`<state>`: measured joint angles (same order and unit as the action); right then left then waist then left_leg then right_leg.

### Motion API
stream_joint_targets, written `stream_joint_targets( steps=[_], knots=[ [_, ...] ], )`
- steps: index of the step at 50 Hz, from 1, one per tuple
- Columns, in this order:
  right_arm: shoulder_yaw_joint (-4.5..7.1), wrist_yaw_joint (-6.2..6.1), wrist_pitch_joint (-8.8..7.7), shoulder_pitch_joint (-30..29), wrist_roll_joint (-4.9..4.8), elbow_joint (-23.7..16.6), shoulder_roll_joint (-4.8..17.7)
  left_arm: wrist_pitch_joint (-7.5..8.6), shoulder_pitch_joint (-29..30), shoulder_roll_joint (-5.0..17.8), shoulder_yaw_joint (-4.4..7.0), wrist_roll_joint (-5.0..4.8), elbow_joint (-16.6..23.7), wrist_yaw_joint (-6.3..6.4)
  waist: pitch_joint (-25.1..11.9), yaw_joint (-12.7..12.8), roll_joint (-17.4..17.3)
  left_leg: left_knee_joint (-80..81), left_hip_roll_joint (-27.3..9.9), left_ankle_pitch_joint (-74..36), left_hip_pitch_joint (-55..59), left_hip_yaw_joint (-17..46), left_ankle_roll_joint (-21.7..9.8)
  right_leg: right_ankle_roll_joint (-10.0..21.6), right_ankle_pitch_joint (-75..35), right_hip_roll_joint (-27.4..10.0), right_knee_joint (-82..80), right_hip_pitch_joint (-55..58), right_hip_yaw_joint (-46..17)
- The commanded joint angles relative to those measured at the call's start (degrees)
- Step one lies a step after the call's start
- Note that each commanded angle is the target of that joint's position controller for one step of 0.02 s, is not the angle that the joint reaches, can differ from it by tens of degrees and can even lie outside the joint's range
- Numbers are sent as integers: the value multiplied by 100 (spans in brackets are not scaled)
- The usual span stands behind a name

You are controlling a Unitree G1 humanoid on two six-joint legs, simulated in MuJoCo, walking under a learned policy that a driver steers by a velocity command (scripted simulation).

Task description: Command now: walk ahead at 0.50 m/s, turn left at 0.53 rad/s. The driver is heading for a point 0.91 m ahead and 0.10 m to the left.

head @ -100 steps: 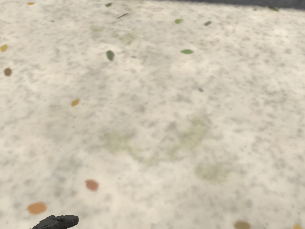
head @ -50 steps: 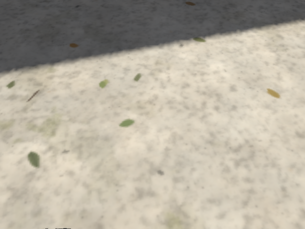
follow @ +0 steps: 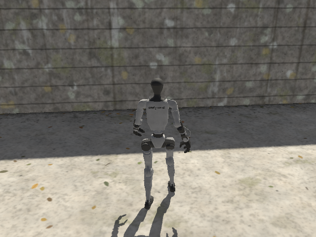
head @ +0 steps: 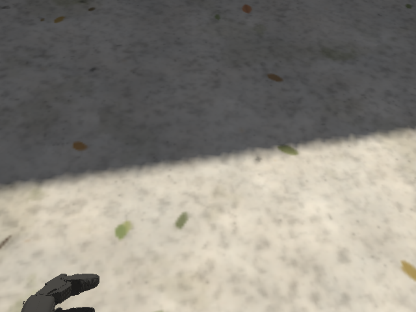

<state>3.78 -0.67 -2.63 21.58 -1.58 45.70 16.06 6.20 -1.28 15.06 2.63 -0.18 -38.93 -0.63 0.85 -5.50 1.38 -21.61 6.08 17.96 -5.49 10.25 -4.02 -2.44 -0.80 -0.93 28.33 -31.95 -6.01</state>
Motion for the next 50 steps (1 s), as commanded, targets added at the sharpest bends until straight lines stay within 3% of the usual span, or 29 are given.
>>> stream_joint_targets(
  steps=[1,2,3,4,5,6,7,8,9,11,14,17,20,24,26,27,28,29,30,31,32,33,34,36,38,41,45,50],
  knots=[
    [245,-59,18,-16,4,-350,914,186,156,711,235,-50,444,-33,-155,352,-863,-40,-1403,-1574,-147,1409,-639,174,414,173,-319,878,142],
    [214,-52,24,-127,14,-412,812,210,-318,831,307,-34,324,-6,-368,622,-866,-441,-1215,-1811,-260,1333,-502,339,359,133,-562,1591,212],
    [120,-24,-2,-242,65,-529,554,234,-1062,1065,393,60,228,41,-1003,995,-667,-1529,-934,-1721,-741,1027,-311,664,394,-460,-363,2895,-227],
    [4,-26,-54,240,45,-673,181,193,-1872,1557,518,162,136,91,-1919,1042,471,-3403,-209,-239,-2355,229,89,1372,779,-1735,-329,5011,-1970],
    [-32,-24,-92,586,-34,-769,320,102,-2133,1456,514,47,-45,39,-2175,919,1754,-4603,-237,1723,-3652,-76,217,1851,1982,-2475,-812,5498,-3821],
    [99,-21,-72,283,-76,-678,838,67,-1843,959,384,0,54,44,-1349,1006,954,-5119,-597,1327,-4076,28,266,1645,2692,-2253,-1002,4822,-3354],
    [137,-13,-30,-199,-25,-754,932,18,-1589,752,314,18,89,60,-738,1025,478,-5200,-784,844,-4084,-183,306,1418,2419,-1982,-1089,4089,-2475],
    [145,2,-5,-422,28,-826,853,-10,-1326,644,262,44,63,52,-322,894,268,-4992,-940,496,-3935,-280,339,1329,1874,-1720,-1283,3390,-1865],
    [168,25,23,-505,49,-869,780,-13,-1152,535,219,68,31,52,-109,761,360,-4769,-1104,262,-3768,-291,347,1271,1475,-1526,-1454,2940,-1413],
    [132,78,92,-437,-7,-915,532,25,-1040,552,232,72,-41,41,2,616,541,-4584,-1247,22,-3465,-423,385,1276,1014,-1357,-1756,2438,-783],
    [99,92,134,-685,36,-1082,413,83,-1084,762,311,60,-191,43,40,590,335,-4105,-1331,-489,-3662,-438,497,1420,285,-1422,-1967,2435,-181],
    [64,165,95,-995,30,-1150,363,51,-1110,892,344,59,-311,62,48,673,222,-3221,-1317,-1360,-3616,-551,498,1318,-232,-1312,-1969,2629,483],
    [6,274,38,-1608,35,-1312,261,-14,-1308,1033,367,14,-442,88,193,919,158,-2268,-1207,-1977,-3377,-867,407,1170,-324,-1267,-1930,2783,974],
    [-24,364,10,-2120,19,-1586,241,-126,-1741,1210,402,-124,-705,43,386,1018,161,-1520,-1000,-1408,-3196,-1071,142,1127,-672,-1520,-1770,3315,1068],
    [55,374,6,-1964,62,-1626,418,-191,-1738,1370,434,-179,-773,51,219,781,317,-1274,-718,-830,-2677,-1297,-77,1048,-2210,-1592,-1233,3586,1188],
    [156,359,13,-1480,90,-1522,595,-228,-1692,1435,437,-192,-802,69,-115,436,374,-1058,-503,-818,-1905,-1444,-214,943,-3142,-1514,-546,3579,1352],
    [315,310,25,-600,83,-1261,863,-250,-1712,1339,380,-177,-821,96,-619,-28,288,-763,-280,-1236,-517,-1533,-381,779,-3430,-1306,517,3143,1594],
    [470,206,78,340,90,-1072,1309,-212,-1760,1063,246,-20,-701,118,-1304,-397,-224,-1009,-1090,-1674,1336,-410,-671,538,-1693,-1076,2205,1756,1671],
    [488,182,51,276,98,-1066,1809,-94,-2445,324,-16,66,-536,21,-2079,230,-1677,-430,-2684,-717,2928,2678,-1685,220,3308,-31,4236,-447,1206],
    [338,202,4,452,125,-1142,1249,18,-1976,900,113,-156,-678,-31,-2447,-229,-906,68,-2871,-443,2867,3165,-1648,298,3552,-83,4882,-842,143],
    [259,219,-50,224,169,-1044,1061,47,-1395,1080,177,-336,-458,-53,-1507,-238,-779,141,-2671,-979,2194,2106,-1380,358,3141,-288,4960,-1258,184],
    [216,216,-88,-120,148,-998,935,54,-1231,973,144,-278,-427,-19,-996,-2,-502,209,-2424,-1501,1381,1364,-1179,378,2616,-541,4552,-1157,224],
    [166,224,-117,-444,170,-983,735,19,-1181,954,166,-163,-462,4,-653,201,-491,378,-2226,-1844,695,852,-1069,344,2293,-690,4209,-930,232],
    [123,231,-214,-755,225,-971,535,-163,-1579,823,178,-175,-615,-1,-504,539,-631,849,-2070,-1890,-85,302,-1013,281,1859,-814,3979,-289,120],
    [148,221,-335,-846,222,-851,561,-310,-1627,622,153,-167,-650,29,-273,660,-542,1203,-2074,-2014,-414,-144,-1032,178,1561,-792,3745,-319,65],
    [181,140,-387,-758,278,-657,604,-350,-1254,539,153,-127,-539,49,15,592,-435,1405,-1997,-2190,-312,-762,-896,85,693,-718,3051,-796,-108],
    [203,68,-373,-711,240,-513,711,-283,-667,387,91,-96,-377,-81,222,377,-401,1522,-1839,-2219,-145,-1521,-625,156,-498,-566,1664,-638,248],
    [289,15,-204,-303,116,-213,891,-279,45,347,43,-90,44,-249,476,112,-353,1202,-2177,-2661,867,-1819,-506,424,-63,-447,847,-966,603]
  ],
)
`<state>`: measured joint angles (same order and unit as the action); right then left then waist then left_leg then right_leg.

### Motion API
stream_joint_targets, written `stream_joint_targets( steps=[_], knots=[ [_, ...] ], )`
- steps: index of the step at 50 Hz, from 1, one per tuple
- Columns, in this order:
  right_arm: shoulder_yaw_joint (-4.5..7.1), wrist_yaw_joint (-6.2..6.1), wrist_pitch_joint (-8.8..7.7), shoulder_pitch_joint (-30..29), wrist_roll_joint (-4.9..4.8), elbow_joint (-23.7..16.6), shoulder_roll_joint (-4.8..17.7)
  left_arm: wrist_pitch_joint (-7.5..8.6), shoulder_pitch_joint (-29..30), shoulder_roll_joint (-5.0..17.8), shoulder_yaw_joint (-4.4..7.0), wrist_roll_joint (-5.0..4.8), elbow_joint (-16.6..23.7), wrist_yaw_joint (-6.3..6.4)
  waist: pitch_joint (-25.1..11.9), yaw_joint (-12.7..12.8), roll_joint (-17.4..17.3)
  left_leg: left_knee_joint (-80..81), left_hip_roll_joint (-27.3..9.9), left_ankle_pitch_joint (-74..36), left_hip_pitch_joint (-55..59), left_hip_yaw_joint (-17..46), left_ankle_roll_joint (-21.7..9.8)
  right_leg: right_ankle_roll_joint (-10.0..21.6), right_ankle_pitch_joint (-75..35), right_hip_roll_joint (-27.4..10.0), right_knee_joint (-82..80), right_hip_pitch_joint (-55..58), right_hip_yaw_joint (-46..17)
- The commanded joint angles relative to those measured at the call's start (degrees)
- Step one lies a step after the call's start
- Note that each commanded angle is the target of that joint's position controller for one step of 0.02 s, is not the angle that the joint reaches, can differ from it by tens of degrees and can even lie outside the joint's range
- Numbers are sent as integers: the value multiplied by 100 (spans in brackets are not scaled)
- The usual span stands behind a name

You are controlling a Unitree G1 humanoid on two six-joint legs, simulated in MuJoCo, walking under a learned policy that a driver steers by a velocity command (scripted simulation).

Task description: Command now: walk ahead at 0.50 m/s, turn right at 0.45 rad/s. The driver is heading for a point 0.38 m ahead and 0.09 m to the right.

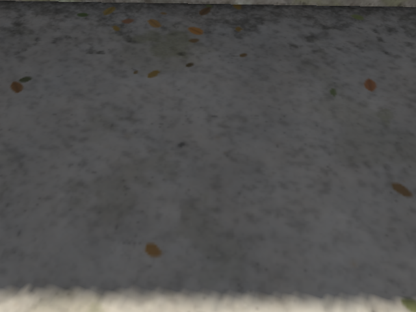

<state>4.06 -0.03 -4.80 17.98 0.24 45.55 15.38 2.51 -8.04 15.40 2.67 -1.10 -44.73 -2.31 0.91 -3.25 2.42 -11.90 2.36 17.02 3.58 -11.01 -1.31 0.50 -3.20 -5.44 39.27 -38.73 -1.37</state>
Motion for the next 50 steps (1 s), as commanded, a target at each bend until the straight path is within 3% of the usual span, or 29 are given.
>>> stream_joint_targets(
  steps=[1,3,4,5,6,7,8,9,10,11,13,16,19,23,25,27,28,29,30,31,32,34,36,40,41,42,43,45,50],
  knots=[
    [279,-66,64,54,-93,-171,1005,89,760,347,53,3,704,-119,451,-78,-500,40,-1864,-2971,153,254,-724,213,466,64,-317,-275,237],
    [325,-125,160,-72,-115,-192,1174,65,523,508,138,0,776,-160,140,154,-712,-674,-1870,-4840,356,92,-574,434,1087,398,-325,300,586],
    [339,-159,215,-135,-121,-213,1244,44,92,667,230,-4,718,-154,-168,415,-807,-1365,-1814,-5722,339,11,-484,571,1355,638,-300,911,752],
    [317,-188,258,-237,-140,-239,1234,37,-732,928,385,-19,536,-112,-604,895,-727,-2490,-1613,-5878,-31,-145,-311,770,1137,899,-612,2088,811],
    [238,-221,220,-161,-72,-318,1079,-11,-1654,1394,584,-24,347,-5,-1156,1292,-256,-4147,-1364,-4436,-1282,-159,-50,1084,919,499,-781,3841,-88],
    [-30,-122,62,420,133,-608,201,2,-1613,1985,675,-75,364,51,-1582,602,1290,-6232,-126,1154,-3931,267,366,2163,1639,-977,-1212,5754,-3313],
    [-22,-23,-178,-36,-63,-645,563,76,-1798,1614,550,-25,526,30,-2388,996,688,-6943,56,1770,-4659,1629,277,2440,2223,-1360,-2025,6316,-4762],
    [49,41,-305,-581,-277,-809,839,126,-1622,1291,469,18,496,32,-1630,1101,405,-6859,-264,1267,-5131,1743,137,2119,1942,-1208,-2150,5899,-3912],
    [16,26,-375,-738,-227,-844,803,150,-1279,1129,422,-18,541,44,-1067,881,-20,-6340,-526,759,-5023,1685,51,1897,1481,-944,-2135,5063,-3176],
    [47,-17,-385,-802,-68,-807,823,143,-877,948,367,-9,624,57,-687,634,-228,-5821,-703,488,-4684,1638,76,1750,884,-739,-2182,4225,-2662],
    [117,-29,-228,-566,8,-741,897,132,-416,741,275,134,827,107,-442,275,-67,-5487,-849,300,-3940,1567,212,1694,-986,-583,-2308,3206,-1980],
    [38,-75,-34,-432,61,-683,596,153,-433,917,305,135,712,195,-382,158,-90,-4649,-746,-100,-3579,1289,458,1592,-2727,-344,-2307,2523,-1083],
    [-57,-60,-3,-833,60,-722,398,63,-501,921,293,71,584,289,-491,336,160,-3306,-535,-1420,-3173,1129,500,1217,-2618,71,-2196,2393,-466],
    [-44,67,-60,-1334,7,-802,492,-41,-780,857,242,75,376,337,-553,632,257,-2223,-371,-2320,-2957,1243,379,1051,-1724,-124,-1992,2893,-728],
    [13,111,-96,-1343,59,-818,627,-59,-737,819,218,97,321,329,-508,590,280,-1946,-363,-1996,-2980,1320,204,1010,-1618,-316,-1653,3192,-993],
    [63,122,-144,-1000,130,-704,685,-74,-559,742,183,80,291,328,-524,324,236,-1370,-303,-2208,-2511,1246,-21,837,-1516,-237,-1100,3277,-1091],
    [98,91,-177,-803,191,-654,831,-56,-638,663,160,119,296,325,-680,279,30,-1199,-520,-3743,-1850,1412,-179,612,-1267,83,-655,3124,-983],
    [119,54,-188,-702,287,-728,1102,1,-1039,504,107,235,327,310,-1153,492,-584,-1642,-1268,-5836,-682,2076,-605,337,13,531,87,2475,-835],
    [38,25,-99,-478,298,-670,778,13,-1647,328,31,174,135,316,-1846,464,-1368,-1776,-2114,-6486,277,2967,-1506,-38,2160,825,1124,1817,-668],
    [-60,46,-15,-279,146,-564,411,-63,-1394,619,65,140,152,294,-1932,246,-1550,-1460,-2402,-5865,241,3571,-1789,-259,4228,797,1761,1460,-635],
    [-108,75,53,-380,52,-514,371,-184,-1087,795,129,91,222,297,-1617,233,-1096,-1259,-2284,-4410,-104,3620,-1629,-342,4437,630,2006,1240,-712],
    [-92,86,179,-964,42,-566,529,-460,-779,694,150,69,213,354,-881,373,-752,-739,-1970,-1966,-1170,3316,-1252,-443,3946,380,1804,1213,-549],
    [-61,58,293,-1495,108,-629,619,-573,-848,478,109,84,106,395,-506,551,-1074,-388,-1482,-806,-2151,2722,-909,-446,3404,339,706,1923,-284],
    [-97,-15,375,-1345,30,-444,464,-492,-1149,326,105,206,-239,350,-680,622,-1004,-506,-1027,430,-2544,2006,-570,-185,1471,544,-967,3190,119],
    [-143,-8,356,-1204,38,-357,342,-479,-986,424,105,292,-160,354,-555,549,-798,-568,-918,937,-2674,1935,-311,-50,1337,308,-1170,3207,-151],
    [-147,11,341,-1147,84,-339,354,-464,-795,658,132,292,-41,388,-319,380,-450,-775,-709,1142,-2641,1760,-95,133,1817,-19,-1420,2826,-508],
    [-132,7,336,-1144,91,-352,318,-432,-668,739,165,237,-147,389,-103,206,167,-977,-427,639,-2120,1401,59,284,2971,59,-1534,1962,-540],
    [-121,-35,319,-1223,86,-281,319,-291,-471,434,82,249,-154,393,-35,211,228,-1383,-430,-150,-1551,1359,37,144,3018,105,-1780,1555,-522],
    [-99,-74,329,-1058,27,1,289,-105,-761,462,81,163,-368,399,-213,302,-46,-1615,-454,-1456,-1446,1357,-87,4,1614,205,-1451,2083,-368]
  ],
)
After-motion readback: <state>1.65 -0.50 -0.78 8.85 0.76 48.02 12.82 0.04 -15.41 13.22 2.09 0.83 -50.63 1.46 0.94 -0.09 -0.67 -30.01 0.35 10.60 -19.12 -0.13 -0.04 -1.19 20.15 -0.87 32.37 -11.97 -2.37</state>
